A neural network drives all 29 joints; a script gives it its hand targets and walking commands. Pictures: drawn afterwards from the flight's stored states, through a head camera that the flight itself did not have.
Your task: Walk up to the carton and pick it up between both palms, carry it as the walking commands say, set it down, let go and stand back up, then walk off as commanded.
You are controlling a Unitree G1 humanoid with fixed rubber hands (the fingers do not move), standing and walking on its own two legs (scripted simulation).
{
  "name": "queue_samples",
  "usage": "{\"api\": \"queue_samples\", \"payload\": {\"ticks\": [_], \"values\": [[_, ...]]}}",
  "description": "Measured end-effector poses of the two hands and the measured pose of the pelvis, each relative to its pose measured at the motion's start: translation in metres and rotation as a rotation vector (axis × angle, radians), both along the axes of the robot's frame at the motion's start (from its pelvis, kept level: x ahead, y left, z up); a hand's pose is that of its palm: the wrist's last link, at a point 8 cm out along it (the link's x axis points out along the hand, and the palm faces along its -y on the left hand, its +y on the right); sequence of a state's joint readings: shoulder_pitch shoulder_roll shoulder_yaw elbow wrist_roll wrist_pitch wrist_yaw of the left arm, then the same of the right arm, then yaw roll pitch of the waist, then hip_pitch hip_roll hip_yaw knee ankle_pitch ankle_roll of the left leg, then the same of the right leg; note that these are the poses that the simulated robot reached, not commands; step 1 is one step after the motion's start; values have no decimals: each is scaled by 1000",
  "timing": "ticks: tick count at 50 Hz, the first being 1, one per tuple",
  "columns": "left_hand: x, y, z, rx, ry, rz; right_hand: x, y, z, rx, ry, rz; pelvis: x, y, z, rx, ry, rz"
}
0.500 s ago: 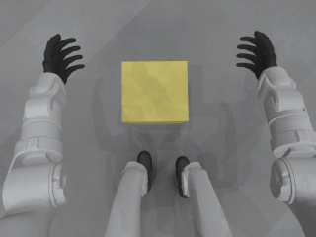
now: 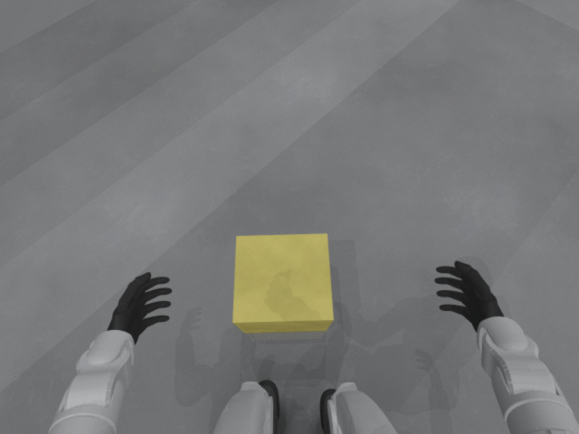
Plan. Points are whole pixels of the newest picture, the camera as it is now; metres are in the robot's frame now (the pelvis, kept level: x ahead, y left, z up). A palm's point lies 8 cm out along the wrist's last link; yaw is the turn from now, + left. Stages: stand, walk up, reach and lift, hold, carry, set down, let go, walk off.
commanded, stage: let go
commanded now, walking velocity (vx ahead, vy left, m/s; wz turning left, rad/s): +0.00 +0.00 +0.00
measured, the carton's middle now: (283, 286) +0.46 +0.05 -0.61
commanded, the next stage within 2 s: stand in 0.66 s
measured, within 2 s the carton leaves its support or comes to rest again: neither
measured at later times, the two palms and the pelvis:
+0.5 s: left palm (103, 377) +0.21 +0.25 -0.02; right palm (520, 375) +0.20 -0.25 -0.02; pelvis +0.05 +0.00 +0.04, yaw +0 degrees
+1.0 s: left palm (99, 391) +0.19 +0.26 -0.04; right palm (521, 394) +0.18 -0.26 -0.05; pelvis +0.06 +0.00 +0.04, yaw +0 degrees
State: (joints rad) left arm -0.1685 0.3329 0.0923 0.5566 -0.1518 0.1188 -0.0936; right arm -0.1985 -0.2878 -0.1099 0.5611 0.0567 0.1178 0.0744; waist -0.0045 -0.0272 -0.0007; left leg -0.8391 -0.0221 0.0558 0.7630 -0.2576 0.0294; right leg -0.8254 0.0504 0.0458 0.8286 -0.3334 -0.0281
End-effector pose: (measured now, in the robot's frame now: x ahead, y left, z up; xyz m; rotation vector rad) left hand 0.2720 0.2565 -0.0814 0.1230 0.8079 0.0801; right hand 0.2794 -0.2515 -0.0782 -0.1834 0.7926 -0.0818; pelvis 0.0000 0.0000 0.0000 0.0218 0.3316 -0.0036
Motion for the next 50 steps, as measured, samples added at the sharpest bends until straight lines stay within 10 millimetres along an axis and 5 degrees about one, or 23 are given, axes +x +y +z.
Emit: {"api": "queue_samples", "payload": {"ticks": [6,16,35,50], "values": [[-38,-18,19,-28,4,-4,-36,3,17,24,12,1,16,-5,17,2,-108,-2],[-67,-15,53,-24,-36,32,-81,0,46,14,13,-15,41,-7,38,-2,-281,-2],[-67,-5,54,-39,-19,33,-79,11,59,-6,10,-15,47,6,40,-20,-360,0],[-80,3,38,91,59,57,-100,-6,31,-90,121,-51,56,0,41,-11,-340,-1]]}}
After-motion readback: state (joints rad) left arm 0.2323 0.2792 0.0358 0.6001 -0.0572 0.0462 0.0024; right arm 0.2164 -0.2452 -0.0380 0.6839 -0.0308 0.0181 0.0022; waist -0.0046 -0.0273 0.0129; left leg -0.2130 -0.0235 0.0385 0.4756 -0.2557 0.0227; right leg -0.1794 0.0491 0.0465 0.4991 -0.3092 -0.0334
